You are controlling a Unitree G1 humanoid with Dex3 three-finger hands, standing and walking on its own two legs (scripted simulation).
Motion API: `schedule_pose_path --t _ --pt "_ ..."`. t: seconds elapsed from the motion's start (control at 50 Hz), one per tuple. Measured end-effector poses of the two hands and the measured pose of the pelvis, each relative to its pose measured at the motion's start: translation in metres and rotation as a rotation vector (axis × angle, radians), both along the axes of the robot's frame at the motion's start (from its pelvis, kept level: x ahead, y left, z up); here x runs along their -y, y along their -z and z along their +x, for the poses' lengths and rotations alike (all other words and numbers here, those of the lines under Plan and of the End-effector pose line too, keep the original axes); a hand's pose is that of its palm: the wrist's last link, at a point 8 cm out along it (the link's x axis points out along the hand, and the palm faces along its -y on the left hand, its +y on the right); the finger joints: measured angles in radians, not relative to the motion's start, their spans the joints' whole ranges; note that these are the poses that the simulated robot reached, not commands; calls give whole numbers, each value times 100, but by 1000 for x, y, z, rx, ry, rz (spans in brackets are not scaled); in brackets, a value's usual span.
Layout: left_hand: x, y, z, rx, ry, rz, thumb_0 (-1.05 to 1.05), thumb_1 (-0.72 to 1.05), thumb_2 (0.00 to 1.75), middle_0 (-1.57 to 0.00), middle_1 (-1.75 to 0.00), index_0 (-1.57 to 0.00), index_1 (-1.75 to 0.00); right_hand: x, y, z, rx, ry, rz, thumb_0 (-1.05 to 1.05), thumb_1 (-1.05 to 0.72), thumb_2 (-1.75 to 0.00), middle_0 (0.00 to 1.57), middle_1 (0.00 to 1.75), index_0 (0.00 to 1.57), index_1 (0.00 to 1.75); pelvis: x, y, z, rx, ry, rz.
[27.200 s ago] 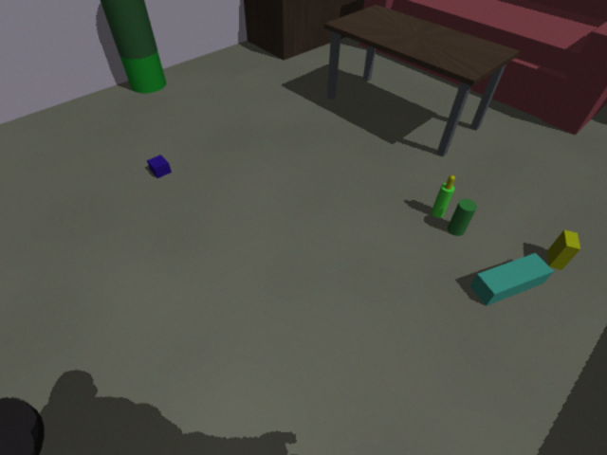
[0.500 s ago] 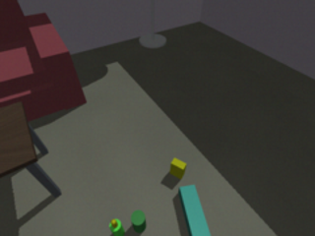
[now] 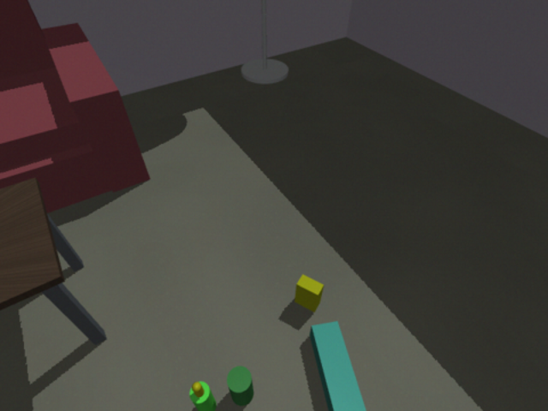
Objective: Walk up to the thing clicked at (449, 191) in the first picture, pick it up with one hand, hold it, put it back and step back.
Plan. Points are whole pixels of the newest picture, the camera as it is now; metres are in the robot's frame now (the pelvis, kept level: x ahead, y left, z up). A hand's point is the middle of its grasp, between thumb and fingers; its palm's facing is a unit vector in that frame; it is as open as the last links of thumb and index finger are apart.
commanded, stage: stand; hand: left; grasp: from the side
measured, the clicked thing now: (202, 396) +0.33 +0.22 -0.67
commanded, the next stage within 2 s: go down in 0.84 s
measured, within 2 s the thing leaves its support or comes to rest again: neither
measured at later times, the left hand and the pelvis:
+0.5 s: hand out of the picture +0.08 +0.25 -0.15, palm faces -0.03 -0.94 -0.35, open 7.4 cm; pelvis +0.01 +0.00 +0.00, yaw +0 degrees
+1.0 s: hand out of the picture +0.10 +0.25 -0.15, palm faces +0.01 -0.94 -0.35, open 7.5 cm; pelvis +0.01 +0.00 +0.00, yaw +0 degrees
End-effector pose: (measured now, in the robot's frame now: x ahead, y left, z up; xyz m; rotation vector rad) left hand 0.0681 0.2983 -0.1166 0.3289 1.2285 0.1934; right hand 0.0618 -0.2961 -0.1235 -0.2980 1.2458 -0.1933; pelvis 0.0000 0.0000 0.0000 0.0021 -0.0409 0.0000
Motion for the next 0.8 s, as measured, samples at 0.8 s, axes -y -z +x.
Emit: schedule_pose_path --t 0.8 --pt "2 0 12 -3 1 1 0 90 90 -20 -30 -20 -30 1 1 12 -1 -5 -2 1 -91 -90 20 30 20 30 1 0 10 -9 2 0"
